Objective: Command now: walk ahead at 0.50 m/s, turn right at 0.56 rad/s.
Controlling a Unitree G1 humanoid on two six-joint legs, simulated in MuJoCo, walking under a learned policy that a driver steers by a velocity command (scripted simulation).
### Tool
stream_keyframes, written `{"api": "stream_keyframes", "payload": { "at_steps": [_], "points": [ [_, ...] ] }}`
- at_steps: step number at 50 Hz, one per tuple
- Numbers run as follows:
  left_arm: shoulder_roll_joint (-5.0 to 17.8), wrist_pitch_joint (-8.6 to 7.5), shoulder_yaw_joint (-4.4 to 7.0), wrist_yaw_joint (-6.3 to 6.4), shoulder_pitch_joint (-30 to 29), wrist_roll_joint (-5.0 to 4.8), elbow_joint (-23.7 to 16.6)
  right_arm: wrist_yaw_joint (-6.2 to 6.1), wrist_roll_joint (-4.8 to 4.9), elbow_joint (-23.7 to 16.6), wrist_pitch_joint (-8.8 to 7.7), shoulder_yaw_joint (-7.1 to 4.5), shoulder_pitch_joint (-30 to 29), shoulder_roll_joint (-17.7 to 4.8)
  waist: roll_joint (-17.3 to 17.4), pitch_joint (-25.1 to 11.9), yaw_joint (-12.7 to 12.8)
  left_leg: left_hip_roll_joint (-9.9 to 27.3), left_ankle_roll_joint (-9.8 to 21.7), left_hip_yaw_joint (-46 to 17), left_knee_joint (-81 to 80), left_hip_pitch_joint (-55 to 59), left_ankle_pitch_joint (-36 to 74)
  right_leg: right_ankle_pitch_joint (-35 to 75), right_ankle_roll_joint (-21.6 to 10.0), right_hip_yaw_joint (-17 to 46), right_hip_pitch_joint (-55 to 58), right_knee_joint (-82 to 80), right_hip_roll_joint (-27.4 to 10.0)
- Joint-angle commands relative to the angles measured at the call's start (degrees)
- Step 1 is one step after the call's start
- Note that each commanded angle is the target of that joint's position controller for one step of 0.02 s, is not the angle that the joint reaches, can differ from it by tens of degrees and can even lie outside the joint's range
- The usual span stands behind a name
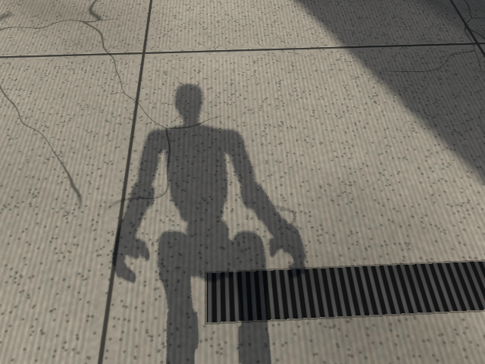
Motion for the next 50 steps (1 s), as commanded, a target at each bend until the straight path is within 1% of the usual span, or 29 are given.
{"api": "stream_keyframes", "payload": {
  "at_steps": [1, 4, 7, 10, 14, 15, 17, 18, 19, 20, 21, 22, 23, 24, 25, 27, 29, 32, 36, 40, 42, 43, 44, 45, 46, 47, 48, 49, 50],
  "points": [
    [5.8, -2.15, 0.91, 0.59, 2.7, -0.83, -2.2, 0.39, -1.42, -3.5, 1.50, -1.20, 3.6, -5.7, 1.7, -3.6, -1.9, 3.0, -2.1, -2.3, -4.8, -8.6, 1.3, 19.3, -9.2, 20.6, 7.5, -15.2, -16.6],
    [7.9, -2.77, 1.34, 0.42, 5.9, -0.82, -1.8, 0.80, -1.37, -6.1, 2.73, -0.94, -2.0, -5.2, -0.5, -2.2, -0.7, 3.2, -3.9, -0.5, -12.3, -11.4, 6.7, 20.1, -7.7, 18.6, 5.8, -16.3, -14.2],
    [7.8, -2.49, 1.31, 0.30, 9.9, -0.78, -1.6, 0.96, -1.06, -8.9, 2.91, -0.84, -9.6, -5.7, -2.5, -1.4, 2.3, 2.4, -4.5, -0.1, -20.5, -15.5, 13.4, 20.1, -5.4, 19.5, 9.0, -16.0, -13.2],
    [7.3, -2.51, 0.99, 0.52, 13.2, -0.65, -1.0, 1.42, -0.79, -10.4, 2.65, -0.35, -14.0, -5.3, -3.7, -1.9, 4.5, 1.3, -3.6, 0.5, -27.8, -16.4, 18.4, 23.7, -3.6, 18.7, 14.2, -14.8, -13.1],
    [6.8, -2.68, 0.34, 1.21, 16.3, 0.11, -0.1, 1.92, -0.38, -12.7, 1.77, 0.32, -19.5, -5.1, -4.4, -1.0, 6.6, -0.8, -1.3, 1.9, -35.8, -14.8, 19.5, 29.1, -3.1, 19.2, 19.7, -13.3, -15.1],
    [7.3, -2.77, 0.34, 1.44, 16.0, 0.30, -0.1, 1.92, -0.28, -13.0, 1.53, 0.26, -19.4, -5.6, -4.8, -0.9, 6.1, -1.2, -0.3, 1.6, -37.6, -13.2, 18.5, 30.9, -2.8, 19.6, 20.6, -12.7, -16.1],
    [8.7, -3.10, 0.46, 1.75, 13.2, 0.47, -0.5, 1.59, -0.17, -11.7, 1.06, -0.36, -13.9, -7.3, -5.5, -1.9, 2.6, -3.1, 2.0, 1.6, -41.3, -4.4, 14.5, 39.9, -0.9, 18.8, 20.3, -9.0, -16.8],
    [9.5, -3.29, 0.59, 1.71, 12.3, 0.61, -0.5, 1.08, -0.03, -9.9, 0.77, -1.02, -8.3, -8.8, -5.7, -4.4, 0.2, -5.0, 3.1, 2.1, -42.0, 2.3, 11.7, 47.5, -0.1, 18.1, 20.3, -3.6, -16.3],
    [9.8, -3.40, 0.58, 1.37, 11.3, 0.62, -0.5, 0.41, 0.04, -7.3, 0.26, -1.64, 0.3, -9.9, -4.0, -8.6, -4.0, -5.5, 4.5, 2.5, -45.6, 12.2, 13.2, 48.6, 0.9, 15.9, 18.8, 6.2, -14.1],
    [7.7, -3.69, -0.07, 1.02, 11.4, 0.32, -1.5, -0.49, -1.05, -5.8, -0.25, -2.45, 9.1, -12.6, -0.8, -14.9, -7.4, 3.0, 6.9, -6.1, -45.9, 25.9, 8.4, 34.7, 1.6, 14.5, 10.1, 20.1, -11.6],
    [2.3, -3.56, -1.03, 0.66, 19.7, -2.06, -2.0, -0.51, -2.16, -5.1, 0.07, -4.25, 13.6, -19.1, 13.7, -23.0, -4.7, 19.2, 15.4, -33.9, -49.0, 41.6, 4.2, -2.0, 4.6, 8.8, -8.1, 42.0, -1.2],
    [6.1, -3.39, -0.62, 0.91, 18.8, -0.14, -1.0, 0.32, -0.46, -4.7, 0.90, -3.68, 10.3, -15.0, 9.2, -19.8, -3.3, 19.8, 15.9, -44.0, -55.6, 37.3, 0.1, -16.5, 3.8, 11.3, -15.1, 47.2, -1.7],
    [6.6, -3.14, -0.41, 0.75, 13.8, 0.51, -1.7, 0.54, 0.33, -5.7, 1.02, -2.73, 4.2, -11.0, 3.7, -9.8, -1.5, 17.8, 15.0, -34.8, -56.6, 27.9, -3.1, -11.6, 3.7, 11.5, -17.1, 47.6, -5.0],
    [5.8, -3.23, -0.79, 0.33, 9.8, 0.75, -2.7, 0.80, 0.20, -5.8, 0.78, -1.96, 1.2, -7.8, 0.0, -5.7, -1.1, 15.0, 13.7, -27.5, -58.2, 21.5, 0.7, -8.2, 3.8, 11.0, -16.6, 44.5, -7.1],
    [5.1, -2.92, -0.85, -0.06, 8.2, 0.88, -3.2, 0.68, 0.03, -5.2, 0.45, -1.53, 0.9, -6.8, 1.2, -3.6, -0.3, 12.4, 12.3, -22.0, -59.3, 18.0, 5.9, -7.1, 3.8, 10.3, -15.8, 41.8, -8.6],
    [3.8, -1.79, -1.25, -0.78, 9.2, 1.64, -2.9, 0.61, 0.39, -3.3, -0.35, -1.08, 2.2, -6.0, 4.1, -3.3, 1.4, 9.4, 11.0, -15.6, -61.0, 14.2, 13.7, -6.2, 4.8, 9.2, -12.5, 38.4, -9.8],
    [3.0, -1.26, -1.56, -1.20, 8.4, 1.83, -3.1, 0.83, 0.90, -1.7, -1.19, -1.28, 4.7, -6.7, 4.2, -3.3, 1.8, 8.7, 11.6, -12.5, -62.2, 14.5, 19.0, -4.9, 5.6, 7.6, -14.1, 36.3, -10.5],
    [2.3, -1.19, -2.19, -1.52, 0.1, 2.22, -6.1, 0.90, 1.40, 0.2, -1.14, -1.38, 8.0, -7.2, 3.6, -1.1, 0.7, 7.1, 12.5, -10.8, -64.5, 15.2, 21.0, 0.6, 7.8, 4.3, -19.5, 28.8, -13.1],
    [0.6, -1.55, -3.43, -1.73, -9.3, 1.56, -9.2, 0.65, 1.50, 1.8, -0.67, -1.74, 11.7, -8.2, 3.6, -0.3, -1.6, 4.6, 11.1, -8.6, -63.3, 15.3, 25.6, 7.8, 10.1, 2.1, -17.2, 14.1, -11.9],
    [1.5, -2.07, -3.62, -1.13, -14.6, 0.90, -11.1, 0.36, 1.03, 2.6, -0.12, -2.07, 14.4, -9.2, 4.1, -1.3, -3.2, 5.7, 10.6, -10.8, -58.8, 19.1, 31.0, 8.4, 10.0, 2.0, -14.0, 7.4, -9.8],
    [2.8, -2.61, -3.27, -0.73, -14.0, 0.69, -11.5, 0.07, 0.71, 2.2, 0.19, -2.46, 13.5, -10.1, 4.7, -1.8, -2.2, 6.8, 9.9, -13.0, -55.9, 20.2, 32.3, 5.0, 9.0, 3.0, -10.6, 4.7, -9.3],
    [3.6, -2.97, -2.94, -0.48, -11.5, 0.65, -11.0, -0.06, 0.63, 1.9, 0.31, -2.71, 12.5, -10.6, 4.9, -2.5, -0.8, 6.9, 9.3, -13.8, -53.5, 19.9, 33.1, 3.0, 8.4, 3.3, -6.7, 2.7, -8.6],
    [4.5, -3.51, -2.42, -0.06, -6.3, 0.77, -9.5, -0.02, 0.83, 1.6, 0.35, -2.87, 11.3, -11.0, 4.0, -4.6, 1.8, 5.6, 8.3, -13.4, -48.2, 18.6, 35.2, 2.6, 7.4, 2.9, 0.7, -0.9, -7.6],
    [6.9, -4.36, -1.45, 0.66, 1.3, 1.63, -7.3, 0.22, 1.25, 1.2, 0.22, -2.65, 11.0, -9.8, 0.6, -9.3, 4.8, 2.2, 7.1, -10.9, -37.8, 14.5, 32.7, 2.9, 5.6, 5.5, 12.2, -3.4, -10.4],
    [11.8, -4.77, -0.33, 1.58, 11.0, 3.08, -7.0, 0.30, 1.69, -1.5, -0.09, -1.86, 10.1, -6.4, -6.5, -18.2, 8.3, -2.0, 5.8, -7.0, -21.4, 5.9, 16.2, -5.9, 2.6, 19.7, 25.4, -4.9, -25.0],
    [15.8, -3.62, 0.90, 1.54, 10.0, 2.85, -6.9, 0.08, 3.14, -3.2, 0.40, -1.34, 15.9, -2.9, -18.4, -21.3, 4.6, -8.9, 4.7, -1.9, -8.8, -10.6, -13.0, -11.9, -2.8, 41.1, 32.7, -11.7, -35.5],
    [9.8, -2.91, -0.09, 1.32, 6.3, 1.91, -7.8, -0.36, 1.40, -1.1, 1.57, -2.39, 14.4, -8.0, -8.3, -14.4, 3.5, -4.5, 5.1, -4.3, -3.4, -14.5, -10.2, -17.5, -2.6, 39.8, 26.1, -12.8, -33.1],
    [5.5, -3.03, -1.21, 1.11, 2.4, 1.43, -8.5, 0.27, 0.99, -1.2, 1.79, -2.63, 11.3, -7.7, -4.2, -7.8, 2.3, -2.5, 5.0, -4.9, -3.8, -14.4, -4.8, -14.8, -1.3, 31.1, 19.3, -13.9, -30.0],
    [3.7, -3.35, -1.62, 0.91, 0.5, 1.40, -8.4, 0.74, 0.91, -1.5, 1.99, -2.45, 9.8, -6.2, -3.9, -5.0, 1.3, -0.9, 4.3, -4.5, -5.2, -12.8, -1.4, -7.2, -0.3, 24.0, 14.5, -15.6, -27.4]
  ]
}}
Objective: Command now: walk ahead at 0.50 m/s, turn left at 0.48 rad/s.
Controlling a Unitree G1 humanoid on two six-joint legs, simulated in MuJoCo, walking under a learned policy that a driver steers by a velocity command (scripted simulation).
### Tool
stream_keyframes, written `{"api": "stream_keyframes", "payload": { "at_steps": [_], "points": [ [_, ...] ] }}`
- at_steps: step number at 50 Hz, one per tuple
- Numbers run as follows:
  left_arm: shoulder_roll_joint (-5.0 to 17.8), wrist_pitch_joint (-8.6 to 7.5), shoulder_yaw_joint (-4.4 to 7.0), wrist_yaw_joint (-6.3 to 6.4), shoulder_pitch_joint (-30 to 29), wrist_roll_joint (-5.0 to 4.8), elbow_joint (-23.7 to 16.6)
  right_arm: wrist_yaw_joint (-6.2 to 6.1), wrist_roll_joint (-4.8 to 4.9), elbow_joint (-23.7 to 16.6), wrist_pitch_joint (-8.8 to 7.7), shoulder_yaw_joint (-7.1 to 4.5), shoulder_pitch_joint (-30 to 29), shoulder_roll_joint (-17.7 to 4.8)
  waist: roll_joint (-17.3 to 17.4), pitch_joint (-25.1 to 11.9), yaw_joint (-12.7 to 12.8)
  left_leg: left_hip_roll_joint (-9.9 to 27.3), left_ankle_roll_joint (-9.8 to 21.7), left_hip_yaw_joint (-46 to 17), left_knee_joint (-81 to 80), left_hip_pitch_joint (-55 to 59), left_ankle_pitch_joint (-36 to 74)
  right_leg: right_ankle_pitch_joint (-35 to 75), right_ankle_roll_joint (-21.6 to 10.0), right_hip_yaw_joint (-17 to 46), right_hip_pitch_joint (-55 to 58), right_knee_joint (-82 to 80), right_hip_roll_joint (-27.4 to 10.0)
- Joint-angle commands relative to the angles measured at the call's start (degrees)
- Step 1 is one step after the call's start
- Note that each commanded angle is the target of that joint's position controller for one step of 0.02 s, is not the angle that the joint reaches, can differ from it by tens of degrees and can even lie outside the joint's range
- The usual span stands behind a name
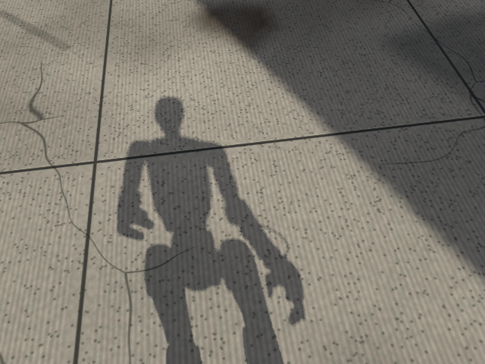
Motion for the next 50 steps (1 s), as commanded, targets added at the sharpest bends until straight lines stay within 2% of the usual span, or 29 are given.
{"api": "stream_keyframes", "payload": {
  "at_steps": [1, 2, 6, 11, 13, 16, 17, 19, 20, 21, 22, 23, 24, 25, 26, 27, 28, 29, 31, 33, 39, 44, 45, 47, 49, 50],
  "points": [
    [5.4, -0.48, 1.93, 0.40, 8.3, -0.57, -0.2, 0.86, -1.08, -4.1, 0.44, -1.19, -0.8, -3.9, -6.2, -1.6, 4.1, 6.2, -0.4, -1.2, 7.9, -19.1, 5.4, -3.1, -5.3, 18.7, 16.3, -18.9, -17.1],
    [5.1, -0.93, 1.87, 0.49, 8.5, -0.83, 0.4, 1.33, -1.59, -4.2, 1.18, -1.16, -0.6, -3.4, -7.3, -1.2, 3.2, 6.7, -1.1, -0.8, 7.7, -18.1, 6.5, 0.6, -4.7, 14.8, 14.6, -19.7, -15.6],
    [6.2, -2.42, 2.56, 0.38, 11.7, -1.60, 2.3, 2.53, -1.79, -6.7, 2.53, -1.08, -6.1, -2.5, -5.9, -1.0, 2.8, 7.5, -2.6, 0.2, 7.1, -22.4, 12.4, 11.2, -5.6, 6.8, 15.7, -21.4, -15.4],
    [6.4, -2.15, 2.80, 0.25, 14.3, -1.24, 4.1, 3.64, -1.64, -10.4, 2.47, -0.17, -15.8, -1.6, -5.7, 1.6, 4.1, 7.6, -3.3, 2.7, -5.4, -24.3, 21.8, 15.6, -5.2, -1.9, 16.5, -21.8, -13.7],
    [7.4, -2.04, 3.08, 0.38, 15.4, -1.29, 4.6, 4.11, -1.74, -12.0, 2.30, 0.38, -20.0, -1.2, -5.8, 2.5, 5.1, 7.3, -2.5, 5.0, -12.0, -21.9, 24.1, 16.6, -4.9, -4.4, 17.0, -21.7, -14.0],
    [8.9, -1.40, 3.54, 0.72, 18.0, -1.24, 5.9, 4.46, -2.03, -13.9, 2.22, 0.56, -23.9, -1.8, -5.5, 3.4, 6.2, 6.3, -0.4, 8.0, -18.0, -20.0, 20.8, 21.0, -4.2, -6.7, 21.5, -19.9, -15.6],
    [9.3, -0.99, 3.64, 0.87, 18.6, -1.19, 6.3, 4.42, -2.17, -14.3, 2.22, 0.49, -24.3, -2.1, -5.6, 3.3, 6.2, 5.5, 0.6, 8.9, -19.4, -19.2, 18.6, 24.9, -3.9, -7.6, 23.3, -18.1, -16.0],
    [10.9, -0.14, 3.98, 1.18, 18.8, -1.09, 6.8, 3.94, -2.40, -14.2, 2.26, 0.06, -22.5, -2.9, -6.7, 1.3, 4.9, 2.1, 2.9, 11.2, -21.2, -14.2, 12.4, 42.1, -3.1, -9.9, 26.1, -10.8, -16.2],
    [11.9, 0.46, 4.22, 1.27, 18.9, -1.05, 6.9, 3.57, -2.44, -13.4, 2.09, -0.42, -18.8, -3.7, -7.1, -1.2, 3.1, -0.2, 4.3, 11.8, -22.1, -9.7, 9.4, 49.6, -3.0, -10.6, 26.9, -3.8, -16.2],
    [12.6, 1.09, 4.35, 1.25, 18.7, -1.18, 6.8, 3.02, -2.56, -11.4, 1.56, -1.19, -12.0, -4.8, -6.3, -5.3, 0.2, -2.5, 5.8, 11.7, -25.0, -1.7, 9.0, 49.9, -2.6, -11.3, 25.2, 6.7, -15.8],
    [12.2, 1.35, 4.15, 1.12, 18.0, -1.12, 5.8, 2.10, -3.12, -8.2, 1.09, -2.56, -2.1, -7.6, -2.7, -11.0, -4.2, -1.1, 8.1, 7.0, -28.7, 12.8, 9.6, 38.6, -0.7, -12.0, 16.2, 21.9, -14.5],
    [5.3, 1.06, 2.59, 0.32, 20.0, -1.62, 2.1, 1.21, -3.18, -8.3, 1.09, -4.31, -0.4, -14.6, 9.4, -16.6, -1.8, 16.4, 13.9, -18.8, -30.8, 30.6, 3.9, -4.0, 2.4, -11.4, -6.7, 41.3, -8.0],
    [8.2, 0.43, 3.26, -0.26, 15.3, -1.25, -1.1, 0.90, -1.24, -10.1, 1.71, -4.85, 0.5, -17.1, 8.6, -20.7, -3.0, 23.5, 19.2, -42.9, -40.2, 35.1, 8.1, -21.8, 4.2, 0.1, -19.0, 52.1, 0.7],
    [9.1, 0.15, 3.43, -0.24, 9.1, -1.52, -2.3, 0.41, -0.65, -9.1, 2.06, -4.50, -1.7, -15.6, 2.0, -11.6, -2.9, 22.0, 17.4, -31.7, -40.3, 29.9, 22.8, -15.9, 3.9, 4.4, -24.1, 52.3, -2.9],
    [7.8, -0.34, 2.81, 0.09, 9.9, -2.28, -1.9, -0.06, -0.22, -9.0, 1.71, -3.62, -4.7, -12.5, 0.1, -5.4, -0.1, 20.5, 15.9, -22.5, -38.5, 21.0, 42.8, -11.2, 3.9, 3.9, -21.0, 48.4, -4.8],
    [7.4, -0.01, 2.82, 0.50, 11.7, -1.89, -0.5, -0.28, -0.06, -9.3, 1.28, -2.96, -7.6, -10.0, -2.2, -2.9, 2.7, 16.5, 13.1, -15.4, -37.4, 14.9, 55.3, -10.7, 4.2, 4.3, -16.6, 43.9, -6.1],
    [7.3, 1.04, 2.84, 0.66, 13.5, -0.85, -0.1, -0.40, 0.43, -9.6, 1.05, -2.39, -9.9, -8.4, -1.5, -2.3, 5.0, 13.7, 11.6, -11.2, -37.3, 10.4, 60.5, -11.0, 4.8, 4.6, -13.1, 41.5, -6.3],
    [7.3, 2.22, 2.92, 0.64, 14.9, -0.19, 0.3, -0.24, 0.53, -10.0, 0.76, -1.91, -10.8, -7.4, -0.7, -3.6, 5.9, 12.3, 10.2, -9.1, -37.3, 8.3, 63.8, -10.7, 5.3, 4.7, -10.4, 39.4, -6.1],
    [6.6, 3.86, 2.83, 0.56, 15.4, -0.37, -0.2, 0.05, 0.35, -9.7, 0.28, -2.24, -9.4, -8.9, 0.3, -5.9, 6.5, 10.7, 9.5, -7.5, -36.3, 7.9, 70.5, -9.1, 6.0, 4.1, -9.8, 37.1, -4.4],
    [6.2, 4.62, 2.66, 0.74, 13.4, -0.67, -1.2, -0.08, 0.11, -9.7, 0.56, -2.60, -7.8, -10.1, 1.0, -7.0, 5.7, 9.8, 8.4, -7.1, -35.4, 8.5, 72.7, -6.5, 6.0, 3.8, -11.5, 34.6, -3.5],
    [7.6, 5.90, 2.33, 1.39, 4.6, -1.11, -5.1, -1.60, 0.29, -10.1, 3.13, -2.50, -4.1, -10.3, 3.3, -7.3, 2.3, 9.5, 4.5, -11.5, -31.9, 13.0, 71.0, -0.8, 5.0, 5.7, -15.8, 26.7, -1.9],
    [9.1, 6.53, 1.94, 2.01, 1.4, -1.86, -7.0, -2.15, -0.39, -10.9, 5.10, -2.82, -3.6, -11.4, 3.6, -4.8, 1.0, 11.5, 5.4, -17.7, -28.8, 15.6, 73.0, -5.3, 4.0, 7.7, -14.9, 21.5, -0.5],
    [9.3, 6.35, 1.86, 1.94, 1.4, -1.90, -7.3, -2.08, -0.54, -11.2, 5.19, -2.87, -3.5, -11.5, 3.5, -5.5, 0.9, 11.7, 6.2, -19.4, -29.1, 15.5, 68.1, -5.8, 3.9, 8.0, -13.3, 20.4, -0.3],
    [9.5, 5.95, 1.76, 1.66, 1.5, -1.91, -7.6, -1.66, -1.06, -11.8, 5.12, -2.89, -4.9, -11.7, 3.6, -4.8, 1.3, 11.4, 7.6, -23.4, -30.8, 12.9, 51.5, -8.0, 3.7, 8.7, -8.9, 16.4, 0.2],
    [9.5, 5.33, 1.71, 1.30, 2.9, -1.85, -7.5, -1.12, -1.43, -12.2, 4.93, -2.95, -7.0, -11.9, 4.2, -2.7, 2.6, 9.1, 7.0, -26.8, -32.0, 8.0, 32.3, -11.2, 3.1, 8.8, -1.5, 8.6, 1.5],
    [9.2, 4.81, 1.67, 1.36, 5.0, -1.71, -7.0, -0.96, -1.29, -12.3, 4.76, -2.91, -8.5, -11.7, 4.0, -1.6, 4.4, 7.1, 5.8, -27.3, -31.3, 4.4, 24.1, -10.6, 2.7, 7.9, 4.4, 1.9, 2.3]
  ]
}}
Over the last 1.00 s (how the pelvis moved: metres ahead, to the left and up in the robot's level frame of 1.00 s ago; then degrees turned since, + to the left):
0.55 -0.03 0.00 -1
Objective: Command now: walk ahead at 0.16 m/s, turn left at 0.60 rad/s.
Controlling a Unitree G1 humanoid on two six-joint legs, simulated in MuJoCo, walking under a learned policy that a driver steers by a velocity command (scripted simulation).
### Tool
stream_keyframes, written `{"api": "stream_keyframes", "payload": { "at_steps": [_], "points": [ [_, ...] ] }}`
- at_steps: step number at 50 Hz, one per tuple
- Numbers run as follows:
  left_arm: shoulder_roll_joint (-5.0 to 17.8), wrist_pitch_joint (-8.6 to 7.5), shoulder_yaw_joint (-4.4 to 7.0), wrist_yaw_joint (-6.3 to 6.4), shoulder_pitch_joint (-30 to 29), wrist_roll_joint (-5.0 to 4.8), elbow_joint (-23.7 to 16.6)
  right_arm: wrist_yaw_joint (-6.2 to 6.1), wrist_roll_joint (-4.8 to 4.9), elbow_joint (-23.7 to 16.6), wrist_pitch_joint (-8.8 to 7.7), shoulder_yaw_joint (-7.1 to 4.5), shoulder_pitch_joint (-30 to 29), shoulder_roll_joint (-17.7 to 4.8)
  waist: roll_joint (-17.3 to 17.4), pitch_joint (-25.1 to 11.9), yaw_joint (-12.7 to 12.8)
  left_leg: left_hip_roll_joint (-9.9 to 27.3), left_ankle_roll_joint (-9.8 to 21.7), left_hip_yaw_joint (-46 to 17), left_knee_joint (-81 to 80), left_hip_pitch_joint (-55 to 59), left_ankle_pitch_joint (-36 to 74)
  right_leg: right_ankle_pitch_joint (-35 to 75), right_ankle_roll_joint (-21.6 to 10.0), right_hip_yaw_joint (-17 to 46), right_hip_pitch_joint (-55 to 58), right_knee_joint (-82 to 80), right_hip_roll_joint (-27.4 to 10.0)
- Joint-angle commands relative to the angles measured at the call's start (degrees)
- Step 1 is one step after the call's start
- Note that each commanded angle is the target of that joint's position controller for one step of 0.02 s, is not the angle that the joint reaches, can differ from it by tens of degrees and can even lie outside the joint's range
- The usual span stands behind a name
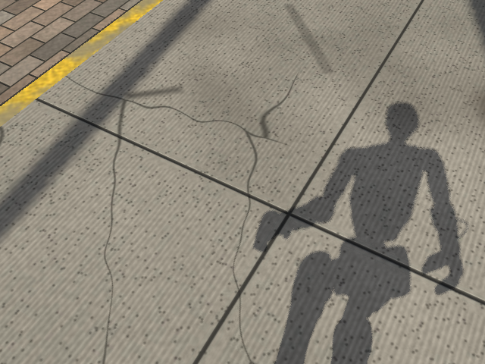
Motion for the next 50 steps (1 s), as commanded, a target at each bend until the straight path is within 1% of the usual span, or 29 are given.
{"api": "stream_keyframes", "payload": {
  "at_steps": [1, 2, 3, 4, 5, 6, 7, 9, 11, 13, 18, 20, 22, 23, 24, 25, 26, 27, 29, 30, 33, 36, 38, 40, 41, 42, 43, 46, 50],
  "points": [
    [5.9, -2.29, 1.66, 0.47, 6.1, 0.56, -2.5, 0.24, 0.34, -3.7, -1.14, -1.71, -3.1, -7.6, 3.5, -2.6, 6.1, 12.3, 3.5, -15.5, 0.6, -6.6, 9.7, 0.9, -1.5, 1.1, 15.7, -17.6, -0.4],
    [9.8, -3.00, 2.40, 1.15, 8.9, 1.31, -2.4, 0.35, 0.57, -4.5, -1.76, -0.46, -0.8, -2.7, -7.4, -5.8, 5.7, 6.3, 0.6, -7.9, 13.4, -12.0, -6.0, -6.8, -4.2, 14.1, 23.7, -23.8, -12.8],
    [15.4, -2.67, 3.42, 1.10, 9.8, 1.43, -2.4, 0.40, 0.22, -6.4, -1.88, -0.30, 0.8, -2.7, -17.6, -5.8, 4.1, -3.3, -1.1, 2.6, 22.7, -25.4, -22.9, -11.7, -11.4, 37.8, 27.6, -30.8, -25.0],
    [13.5, -2.44, 3.60, 0.72, 9.0, 1.02, -2.0, 0.50, -1.59, -5.5, -2.09, -1.03, 0.7, -7.0, -10.6, -2.7, 3.0, 3.5, -1.9, 2.8, 29.8, -27.6, -17.2, -17.0, -13.8, 39.3, 23.2, -31.3, -25.4],
    [9.6, -2.42, 2.73, 0.48, 7.5, 0.69, -2.3, 1.16, -1.46, -4.7, -2.25, -1.54, -2.0, -8.4, -5.0, 0.3, 3.2, 5.6, -2.3, 3.1, 31.4, -27.3, -11.9, -19.9, -13.0, 32.5, 19.7, -30.7, -22.5],
    [8.3, -2.48, 2.43, 0.26, 5.3, 0.63, -2.5, 1.95, -1.10, -4.4, -2.23, -1.55, -2.9, -7.9, -3.7, 2.5, 2.6, 7.2, -3.2, 4.3, 31.0, -26.3, -8.2, -16.2, -11.2, 24.4, 17.1, -31.4, -19.0],
    [8.1, -2.81, 2.36, 0.31, 5.0, 0.59, -2.3, 2.90, -1.15, -4.2, -2.12, -1.42, -2.9, -7.1, -6.0, 1.8, 2.6, 7.9, -3.8, 5.5, 31.5, -25.6, -5.0, -12.2, -9.8, 19.0, 17.3, -32.0, -16.3],
    [7.1, -3.97, 2.14, 0.05, 7.6, 0.63, -1.0, 3.82, -0.72, -3.5, -1.98, -0.79, -2.2, -5.0, -6.1, 0.6, 3.3, 7.3, -4.9, 6.2, 32.8, -23.6, -1.0, 7.3, -9.8, 11.1, 17.8, -30.7, -13.7],
    [7.3, -4.98, 2.33, -0.45, 9.6, 0.50, 0.1, 3.75, -0.19, -3.5, -1.95, -0.46, -2.3, -3.9, -5.3, -1.6, 3.0, 6.4, -5.6, 6.2, 32.2, -22.8, -0.6, 27.8, -10.6, 6.4, 20.0, -27.5, -14.1],
    [7.3, -5.16, 2.41, -0.72, 10.8, 0.44, 0.9, 3.46, -0.20, -3.6, -1.74, -0.09, -3.6, -3.2, -6.0, -2.8, 3.3, 6.3, -6.3, 7.0, 29.4, -22.8, -0.5, 38.9, -11.2, 3.0, 21.6, -25.5, -14.4],
    [7.6, -4.11, 2.33, -1.08, 11.8, 0.31, 2.6, 3.24, -0.13, -4.2, -1.35, 1.75, -8.5, -0.4, -8.4, -3.6, 4.8, 8.0, -6.2, 12.2, 14.0, -14.9, 1.6, 45.1, -10.9, -2.3, 19.2, -22.3, -13.4],
    [8.3, -3.56, 2.52, -1.33, 13.3, 0.23, 3.8, 2.76, 0.04, -4.0, -1.44, 2.08, -9.1, -0.5, -9.6, -4.1, 5.6, 7.6, -5.4, 14.5, 8.9, -11.0, 1.7, 45.9, -10.8, -1.7, 19.2, -20.2, -13.6],
    [8.2, -2.99, 2.53, -1.24, 13.3, -0.24, 4.7, 2.20, 0.09, -3.2, -2.01, 2.29, -7.6, -0.6, -9.1, -4.1, 4.6, 7.6, -3.8, 15.1, 1.0, -6.6, 4.4, 42.7, -9.7, -0.3, 19.2, -17.1, -13.7],
    [7.8, -2.78, 2.38, -1.06, 12.8, -0.62, 5.0, 1.79, -0.29, -2.2, -2.67, 2.42, -5.3, -0.5, -6.9, -4.5, 2.7, 8.0, -2.8, 14.3, -7.3, -0.7, 11.1, 38.2, -7.9, -0.6, 17.0, -14.2, -13.0],
    [6.3, -2.96, 1.85, -1.00, 14.0, -0.37, 5.1, 1.22, -1.00, -1.4, -3.35, 2.08, -3.0, -2.7, -2.5, -7.0, 1.6, 13.2, -1.8, 8.1, -10.6, 7.0, 18.1, 30.9, -5.4, -1.6, 13.7, -10.2, -11.5],
    [2.4, -3.02, 0.71, -1.06, 16.2, 0.33, 2.9, 0.70, -1.61, -1.6, -3.90, 1.72, 0.5, -7.0, 8.6, -12.1, 2.7, 28.5, 1.1, -7.0, -8.5, 15.9, 40.9, 4.6, -3.0, -4.9, 7.2, -1.0, -7.9],
    [1.8, -1.35, 0.40, -0.77, 16.8, -0.86, 4.3, -0.10, 0.95, -0.2, -3.49, 1.84, 0.2, -5.9, 13.6, -13.8, 2.0, 31.5, 9.8, -10.6, -9.1, 10.9, 42.2, -15.6, -2.6, -4.2, 7.3, 1.4, -2.6],
    [4.7, -0.39, 1.01, -0.46, 14.2, -0.38, 4.6, -0.09, 1.20, -0.2, -3.52, 2.47, -1.2, -3.6, 9.3, -8.8, 1.9, 29.3, 10.4, -9.6, -11.1, 8.5, 33.6, -17.3, -2.2, -2.5, 4.4, 4.9, -2.8],
    [4.0, 0.11, 1.07, -0.58, 11.9, 0.00, 5.7, -0.47, 0.39, 0.0, -3.48, 3.86, -6.3, -0.6, 6.7, -4.4, 3.8, 24.7, 7.1, -4.2, -13.7, 3.5, 27.5, -12.5, -1.5, -1.1, 4.4, 4.0, -3.5],
    [3.9, 0.33, 1.13, -0.64, 12.4, 0.23, 6.4, -0.87, 0.44, 0.2, -3.54, 3.83, -7.4, -0.9, 7.5, -3.5, 4.6, 23.1, 5.8, -1.8, -14.4, 1.6, 27.8, -9.9, -0.9, -1.4, 6.2, 2.2, -3.7],
    [2.2, 0.60, 0.72, -0.49, 14.5, 0.30, 9.2, -0.88, 0.44, 1.8, -3.97, 3.98, -7.8, -0.7, 6.9, -5.7, 5.3, 20.5, 4.7, 2.6, -13.3, 0.2, 30.1, -6.0, 0.3, -2.6, 11.3, -0.8, -2.7],
    [1.5, 0.79, 0.52, -0.05, 12.4, 0.11, 10.2, -0.76, 0.42, 3.5, -3.80, 3.84, -7.8, -0.9, 7.4, -4.5, 4.7, 19.7, 4.3, 2.5, -13.2, -2.5, 20.1, -1.5, 0.4, -3.5, 13.6, -7.6, -2.4],
    [0.9, 0.46, 0.22, 0.14, 12.5, 0.36, 11.5, -0.68, 0.81, 4.3, -3.44, 3.68, -8.4, -1.2, 5.8, -3.5, 5.6, 18.3, 2.1, 2.4, -12.8, -6.2, 9.2, 8.2, -0.1, -3.7, 18.5, -16.6, -2.7],
    [3.1, -0.63, 0.21, 0.19, 11.4, 1.21, 11.6, -0.45, 0.66, 5.5, -3.39, 3.73, -6.6, -0.3, 3.1, -2.1, 4.4, 16.3, -1.0, 2.0, -12.9, -9.8, -0.4, 11.8, -1.0, 2.3, 21.1, -20.6, -8.2],
    [5.5, -0.87, 0.85, 0.00, 9.7, 0.33, 12.5, -0.21, 0.99, 6.4, -3.04, 3.39, -4.9, 0.1, -2.1, 1.4, 2.1, 13.1, -1.6, 4.6, -13.8, -7.0, 1.6, 9.2, -2.3, 2.9, 13.7, -19.6, -8.0],
    [3.8, -1.24, 0.59, -0.30, 9.1, 0.10, 13.0, -0.27, 0.75, 7.8, -2.94, 3.32, -4.8, -0.4, -2.9, 1.7, 2.9, 13.1, -1.6, 5.3, -12.2, -2.5, 5.3, 7.4, -2.4, 2.9, 10.4, -21.0, -7.7],
    [2.7, -1.64, 0.26, -0.33, 9.1, 0.12, 13.6, -0.39, 0.70, 8.7, -3.03, 3.15, -4.4, -0.4, -3.3, 1.0, 2.9, 13.5, -1.3, 5.3, -11.0, -0.1, 8.5, 8.3, -2.1, 2.6, 10.1, -21.8, -7.5],
    [2.3, -2.25, 0.13, 0.15, 9.4, -0.04, 15.1, -0.49, 0.74, 10.8, -3.55, 2.92, -3.6, -0.6, -2.9, -2.0, 2.9, 14.2, -1.2, 5.6, -9.8, 2.4, 14.8, 13.0, -2.1, 2.3, 13.4, -22.1, -7.4],
    [1.9, -2.13, -0.01, 0.39, 9.6, -0.06, 16.9, -0.76, 0.92, 13.6, -3.45, 3.09, -3.2, 0.2, -1.2, -1.6, 3.1, 14.0, -1.8, 6.1, -10.4, 1.9, 14.5, 13.7, -2.6, 2.2, 14.8, -22.2, -7.5]
  ]
}}
Over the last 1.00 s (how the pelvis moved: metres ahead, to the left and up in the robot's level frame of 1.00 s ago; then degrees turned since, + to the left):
0.39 0.09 0.00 37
